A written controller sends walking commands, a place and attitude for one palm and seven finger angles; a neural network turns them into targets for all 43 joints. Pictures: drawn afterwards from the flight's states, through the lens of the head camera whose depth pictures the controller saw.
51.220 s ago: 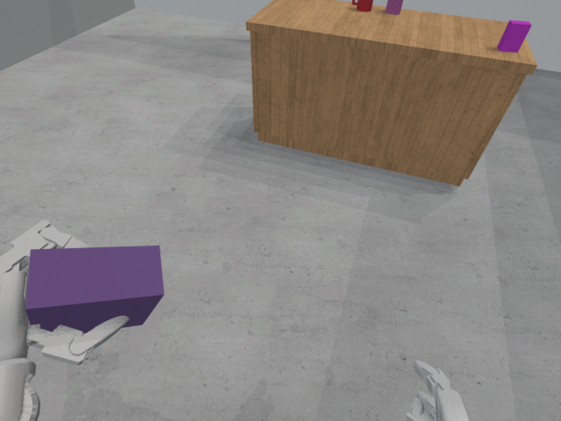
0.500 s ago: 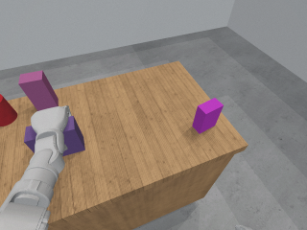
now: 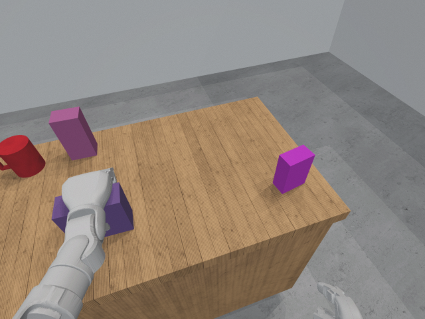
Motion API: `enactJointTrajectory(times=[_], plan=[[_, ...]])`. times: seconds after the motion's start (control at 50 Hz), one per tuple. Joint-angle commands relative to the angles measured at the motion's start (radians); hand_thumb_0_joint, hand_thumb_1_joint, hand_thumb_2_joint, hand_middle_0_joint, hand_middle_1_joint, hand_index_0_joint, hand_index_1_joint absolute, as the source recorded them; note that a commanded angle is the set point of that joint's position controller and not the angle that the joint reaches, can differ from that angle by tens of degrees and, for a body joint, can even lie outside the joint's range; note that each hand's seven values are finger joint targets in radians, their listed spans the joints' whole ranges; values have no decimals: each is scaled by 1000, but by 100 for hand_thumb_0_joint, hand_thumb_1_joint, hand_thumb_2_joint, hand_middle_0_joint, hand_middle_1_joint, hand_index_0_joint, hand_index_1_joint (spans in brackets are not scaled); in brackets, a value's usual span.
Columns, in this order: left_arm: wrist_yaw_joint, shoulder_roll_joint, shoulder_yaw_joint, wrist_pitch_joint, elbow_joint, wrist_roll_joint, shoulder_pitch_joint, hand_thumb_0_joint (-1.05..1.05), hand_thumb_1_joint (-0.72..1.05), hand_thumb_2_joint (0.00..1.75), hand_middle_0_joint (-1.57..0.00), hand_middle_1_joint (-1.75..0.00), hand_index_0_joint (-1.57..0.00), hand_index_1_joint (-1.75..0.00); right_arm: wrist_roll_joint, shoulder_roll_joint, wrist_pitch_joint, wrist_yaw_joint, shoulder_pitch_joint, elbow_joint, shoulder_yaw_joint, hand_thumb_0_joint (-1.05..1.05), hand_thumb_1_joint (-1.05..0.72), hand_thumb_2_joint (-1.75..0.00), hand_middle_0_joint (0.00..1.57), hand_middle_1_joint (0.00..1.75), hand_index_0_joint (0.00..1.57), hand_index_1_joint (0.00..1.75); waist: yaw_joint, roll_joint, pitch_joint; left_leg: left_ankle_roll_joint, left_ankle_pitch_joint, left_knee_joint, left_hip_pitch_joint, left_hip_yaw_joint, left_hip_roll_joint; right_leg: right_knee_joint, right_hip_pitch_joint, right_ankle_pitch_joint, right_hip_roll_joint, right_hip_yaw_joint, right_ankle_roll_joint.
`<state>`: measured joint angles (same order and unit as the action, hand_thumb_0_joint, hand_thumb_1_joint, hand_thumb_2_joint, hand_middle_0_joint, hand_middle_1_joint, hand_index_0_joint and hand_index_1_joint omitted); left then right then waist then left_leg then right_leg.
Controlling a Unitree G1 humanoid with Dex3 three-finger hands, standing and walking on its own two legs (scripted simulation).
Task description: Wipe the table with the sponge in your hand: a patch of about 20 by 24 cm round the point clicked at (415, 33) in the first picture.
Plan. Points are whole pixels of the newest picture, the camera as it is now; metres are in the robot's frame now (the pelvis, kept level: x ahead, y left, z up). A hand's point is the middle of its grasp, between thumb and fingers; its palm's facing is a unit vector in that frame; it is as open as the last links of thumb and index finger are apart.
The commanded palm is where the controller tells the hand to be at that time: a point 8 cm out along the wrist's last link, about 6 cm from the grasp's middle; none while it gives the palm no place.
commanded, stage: wipe back along the first lane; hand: left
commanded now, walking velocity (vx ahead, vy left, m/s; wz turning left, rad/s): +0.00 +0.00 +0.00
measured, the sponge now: (99, 218) +0.32 +0.29 -0.02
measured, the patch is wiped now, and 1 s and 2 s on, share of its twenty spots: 1.00 1.00 1.00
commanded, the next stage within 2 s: lift the sponge slowly off the table in 0.62 s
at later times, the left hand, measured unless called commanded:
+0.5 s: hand (99, 227) +0.27 +0.25 +0.03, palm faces -0.02 -0.06 -1.00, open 9.8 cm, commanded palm +0.23 +0.24 +0.06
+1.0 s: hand (97, 240) +0.25 +0.25 +0.03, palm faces -0.03 -0.10 -0.99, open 9.7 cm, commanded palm +0.21 +0.24 +0.08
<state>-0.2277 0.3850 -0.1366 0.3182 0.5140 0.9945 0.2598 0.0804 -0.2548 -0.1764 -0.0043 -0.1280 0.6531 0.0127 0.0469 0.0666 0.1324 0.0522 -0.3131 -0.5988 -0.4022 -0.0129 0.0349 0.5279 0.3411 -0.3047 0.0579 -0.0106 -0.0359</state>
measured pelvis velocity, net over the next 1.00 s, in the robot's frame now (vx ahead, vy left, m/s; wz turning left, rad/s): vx -0.02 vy -0.01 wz -0.03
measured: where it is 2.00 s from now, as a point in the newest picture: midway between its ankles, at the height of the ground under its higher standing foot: outside the picture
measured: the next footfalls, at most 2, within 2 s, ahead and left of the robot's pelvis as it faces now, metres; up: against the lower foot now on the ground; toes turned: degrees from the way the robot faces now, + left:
none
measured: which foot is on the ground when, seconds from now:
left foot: down 0.00-1.00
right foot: down 0.00-1.00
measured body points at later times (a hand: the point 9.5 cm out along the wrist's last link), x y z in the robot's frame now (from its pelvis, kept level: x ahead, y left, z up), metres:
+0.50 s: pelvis -0.01 -0.01 +0.00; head -0.02 -0.03 +0.45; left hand +0.27 +0.25 +0.08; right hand +0.19 -0.24 -0.09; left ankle -0.01 +0.08 -0.73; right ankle -0.03 -0.10 -0.73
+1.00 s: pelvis -0.02 -0.01 +0.01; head -0.03 -0.04 +0.46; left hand +0.24 +0.25 +0.08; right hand +0.20 -0.24 -0.08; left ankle -0.01 +0.08 -0.73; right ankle -0.03 -0.10 -0.73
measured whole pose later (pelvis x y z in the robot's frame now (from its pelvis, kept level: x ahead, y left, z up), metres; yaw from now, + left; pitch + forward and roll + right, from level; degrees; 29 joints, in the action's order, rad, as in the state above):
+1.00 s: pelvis -0.02 -0.01 +0.01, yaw -2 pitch +1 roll -1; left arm -0.20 0.36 -0.15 0.35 0.21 0.96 -0.03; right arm 0.07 -0.25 -0.14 0.02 -0.05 0.68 0.01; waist 0.08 0.07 0.08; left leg 0.04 -0.27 -0.52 -0.27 0.01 0.02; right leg 0.48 0.23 -0.27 0.07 0.02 -0.05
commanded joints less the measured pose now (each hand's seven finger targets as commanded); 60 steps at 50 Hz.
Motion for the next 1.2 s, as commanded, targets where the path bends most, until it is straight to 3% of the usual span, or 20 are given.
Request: enactJointTrajectory(times=[0.0, 0.14, 0.16, 0.2, 0.26, 0.34, 0.46, 0.48, 0.6, 0.66, 0.7, 0.82, 0.86, 0.94, 0.96, 1.02, 1.06, 1.12, 1.16, 1.18], plan=[[26, 63, 15, 5, -89, -31, 32, 0, 10, 130, -120, -160, -120, -160, 4, -127, 49, 6, 124, -142, -47, 0, -90, -90, 20, 30, 20, 30, -5, -99, 137, -15, 344, 57, 131, -51, -6, -46, -72, 382, 6, 27, -48], [26, 55, 22, 31, -153, -55, -63, 0, 10, 130, -120, -160, -120, -160, 5, -123, 58, 9, 157, -150, -43, 0, -90, -90, 20, 30, 20, 30, 12, -118, 131, -11, 324, 72, 129, -44, 0, -59, -114, 400, 1, 41, -44], [24, 89, 53, 28, -173, -54, -54, 0, 10, 130, -120, -160, -120, -160, 4, -130, 58, 9, 163, -145, -44, 0, -90, -90, 20, 30, 20, 30, 15, -106, 143, -14, 336, 77, 137, -52, -3, -56, -117, 408, 3, 52, -49], [26, 33, 7, 30, -197, -62, -99, 0, 10, 130, -120, -160, -120, -160, 6, -119, 63, 6, 171, -155, -44, 0, -90, -90, 20, 30, 20, 30, 15, -100, 128, -12, 340, 75, 145, -46, -3, -57, -117, 415, 2, 45, -46], [23, 74, 49, 31, -231, -69, -148, 0, 10, 130, -120, -160, -120, -160, 4, -124, 65, 3, 187, -152, -43, 0, -90, -90, 20, 30, 20, 30, 26, -97, 122, -15, 332, 85, 137, -51, -2, -59, -132, 425, 1, 62, -49], [20, 35, 15, 44, -257, -66, -186, 0, 10, 130, -120, -160, -120, -160, 5, -117, 70, 2, 201, -154, -43, 0, -90, -90, 20, 30, 20, 30, 24, -119, 98, -13, 316, 92, 142, -45, -2, -68, -125, 401, 2, 59, -45], [18, 64, 37, 63, -296, -64, -194, 0, 10, 130, -120, -160, -120, -160, 5, -117, 70, 7, 233, -153, -40, 0, -90, -90, 20, 30, 20, 30, 35, -93, 65, -12, 257, 116, 143, -50, -1, -86, -118, 313, 4, 76, -51], [21, 21, -8, 65, -304, -62, -175, 0, 10, 130, -120, -160, -120, -160, 5, -111, 70, 7, 236, -156, -36, 0, -90, -90, 20, 30, 20, 30, 29, -93, 70, -10, 259, 114, 155, -52, -2, -85, -113, 308, 5, 62, -48], [23, 23, 8, 51, -346, -75, -300, 0, 10, 130, -120, -160, -120, -160, 3, -104, 79, 3, 254, -163, -38, 0, -90, -90, 20, 30, 20, 30, 43, -119, 68, -9, 278, 106, 160, -43, 2, -85, -143, 372, 0, 86, -48], [18, 72, 54, 52, -358, -68, -265, 0, 10, 130, -120, -160, -120, -160, -1, -112, 77, 7, 260, -152, -37, 0, -90, -90, 20, 30, 20, 30, 45, -113, 55, -11, 257, 117, 151, -47, 3, -91, -138, 351, 3, 101, -51], [18, 33, 12, 58, -341, -61, -228, 0, 10, 130, -120, -160, -120, -160, 1, -105, 78, 13, 264, -151, -34, 0, -90, -90, 20, 30, 20, 30, 36, -111, 24, -9, 230, 123, 150, -45, 3, -103, -109, 291, 6, 90, -48], [20, 73, 44, 54, -378, -48, -184, 0, 10, 130, -120, -160, -120, -160, -4, -104, 89, 23, 268, -146, -36, 0, -90, -90, 20, 30, 20, 30, 46, -89, 97, -3, 259, 121, 187, -48, 10, -104, -154, 318, 4, 97, -52], [23, 124, 89, 45, -391, -45, -168, 0, 10, 130, -120, -160, -120, -160, -8, -111, 90, 26, 269, -140, -37, 0, -90, -90, 20, 30, 20, 30, 48, -79, 94, -4, 258, 126, 188, -52, 10, -108, -162, 335, 4, 113, -55], [27, 103, 69, 34, -426, -45, -179, 0, 10, 130, -120, -160, -120, -160, -9, -103, 98, 27, 274, -143, -38, 0, -90, -90, 20, 30, 20, 30, 49, -65, 87, 0, 260, 129, 199, -49, 12, -119, -165, 322, 2, 106, -52], [27, 145, 103, 33, -441, -42, -162, 0, 10, 130, -120, -160, -120, -160, -12, -110, 99, 27, 278, -141, -39, 0, -90, -90, 20, 30, 20, 30, 53, -37, 86, -2, 256, 137, 206, -55, 9, -121, -164, 308, 5, 114, -57], [26, 98, 63, 27, -473, -40, -159, 0, 10, 130, -120, -160, -120, -160, -13, -101, 106, 25, 278, -141, -43, 0, -90, -90, 20, 30, 20, 30, 46, -43, 90, 1, 280, 135, 223, -51, 8, -123, -164, 324, 6, 103, -56], [28, 142, 101, 25, -493, -44, -165, 0, 10, 130, -120, -160, -120, -160, -16, -107, 109, 26, 282, -142, -42, 0, -90, -90, 20, 30, 20, 30, 55, -57, 94, 0, 279, 146, 227, -63, 7, -129, -179, 324, 5, 112, -58], [29, 103, 56, 28, -488, -32, -96, 0, 10, 130, -120, -160, -120, -160, -14, -102, 111, 33, 289, -132, -41, 0, -90, -90, 20, 30, 20, 30, 38, -51, 50, 4, 243, 156, 232, -59, 2, -148, -139, 242, 8, 102, -55], [30, 150, 85, 25, -529, -23, -42, 0, 10, 130, -120, -160, -120, -160, -18, -107, 116, 37, 297, -132, -42, 0, -90, -90, 20, 30, 20, 30, 47, -18, 73, 4, 241, 167, 259, -70, 2, -155, -151, 218, 11, 109, -60], [28, 126, 65, 20, -536, -24, -36, 0, 10, 130, -120, -160, -120, -160, -16, -98, 119, 38, 295, -132, -42, 0, -90, -90, 20, 30, 20, 30, 43, -13, 86, 7, 238, 167, 259, -64, 2, -150, -155, 206, 9, 101, -58]])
